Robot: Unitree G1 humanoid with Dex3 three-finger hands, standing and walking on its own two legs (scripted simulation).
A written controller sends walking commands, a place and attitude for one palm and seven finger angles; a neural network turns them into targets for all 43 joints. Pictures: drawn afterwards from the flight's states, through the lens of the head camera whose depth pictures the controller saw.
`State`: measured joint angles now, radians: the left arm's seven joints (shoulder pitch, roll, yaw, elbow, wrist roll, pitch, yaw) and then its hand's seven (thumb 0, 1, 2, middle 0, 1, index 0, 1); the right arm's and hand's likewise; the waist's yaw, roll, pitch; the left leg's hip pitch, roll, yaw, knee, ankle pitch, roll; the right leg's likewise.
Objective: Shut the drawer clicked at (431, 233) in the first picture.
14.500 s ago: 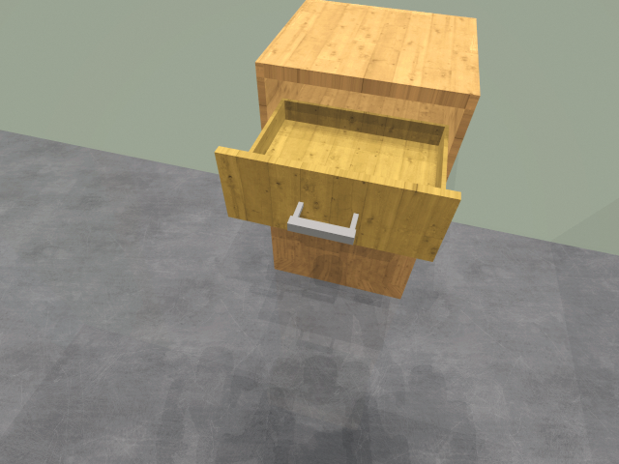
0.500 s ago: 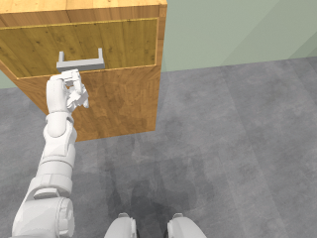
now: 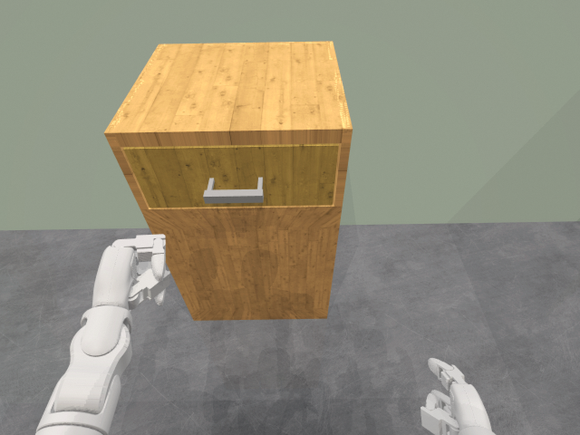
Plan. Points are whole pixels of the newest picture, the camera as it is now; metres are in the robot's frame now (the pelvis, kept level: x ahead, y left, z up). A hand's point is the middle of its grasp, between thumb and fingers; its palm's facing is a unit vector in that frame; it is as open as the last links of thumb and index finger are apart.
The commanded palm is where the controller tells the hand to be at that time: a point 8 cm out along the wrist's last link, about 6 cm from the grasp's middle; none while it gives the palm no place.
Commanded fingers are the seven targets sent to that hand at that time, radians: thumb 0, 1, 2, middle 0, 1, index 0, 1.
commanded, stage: draw the hand back to the body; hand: left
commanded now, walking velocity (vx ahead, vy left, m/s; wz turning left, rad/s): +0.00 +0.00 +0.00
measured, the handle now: (234, 189) +0.62 +0.17 -0.06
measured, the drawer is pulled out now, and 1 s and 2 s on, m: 0.00 0.00 0.00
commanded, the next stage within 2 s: step back with the hand held close in 0.64 s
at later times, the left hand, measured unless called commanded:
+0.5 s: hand (40, 334) +0.18 +0.24 +0.17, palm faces +0.39 -0.83 -0.40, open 3.3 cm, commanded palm +0.13 +0.28 +0.19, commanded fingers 0.00 0.90 0.90 -1.40 -1.60 -1.40 -1.60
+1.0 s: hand (48, 329) +0.18 +0.24 +0.17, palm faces +0.31 -0.83 -0.47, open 3.3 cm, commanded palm +0.12 +0.29 +0.19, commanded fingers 0.00 0.90 0.90 -1.40 -1.60 -1.40 -1.60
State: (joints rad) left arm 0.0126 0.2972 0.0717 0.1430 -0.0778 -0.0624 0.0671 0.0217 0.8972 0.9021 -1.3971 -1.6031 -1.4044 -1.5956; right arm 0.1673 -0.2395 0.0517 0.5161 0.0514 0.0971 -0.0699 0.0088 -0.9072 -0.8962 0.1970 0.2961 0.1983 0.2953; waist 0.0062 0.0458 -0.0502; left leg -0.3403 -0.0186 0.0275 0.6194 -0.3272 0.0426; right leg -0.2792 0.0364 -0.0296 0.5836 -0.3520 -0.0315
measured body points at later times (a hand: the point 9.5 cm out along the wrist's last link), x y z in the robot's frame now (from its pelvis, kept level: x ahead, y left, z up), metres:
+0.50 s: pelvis +0.00 +0.00 +0.02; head -0.03 -0.02 +0.46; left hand +0.15 +0.28 +0.20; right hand +0.19 -0.21 -0.07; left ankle +0.00 +0.09 -0.73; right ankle -0.03 -0.10 -0.73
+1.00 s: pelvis -0.01 +0.01 +0.02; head +0.00 -0.01 +0.47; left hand +0.16 +0.28 +0.19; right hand +0.17 -0.23 -0.07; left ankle +0.00 +0.09 -0.73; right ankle -0.03 -0.10 -0.73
